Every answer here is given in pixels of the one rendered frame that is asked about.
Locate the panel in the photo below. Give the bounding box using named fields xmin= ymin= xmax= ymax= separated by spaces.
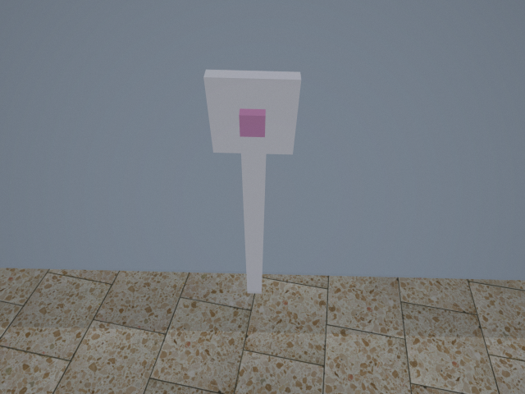
xmin=203 ymin=70 xmax=301 ymax=294

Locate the button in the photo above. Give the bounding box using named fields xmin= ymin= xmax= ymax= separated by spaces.
xmin=239 ymin=108 xmax=266 ymax=137

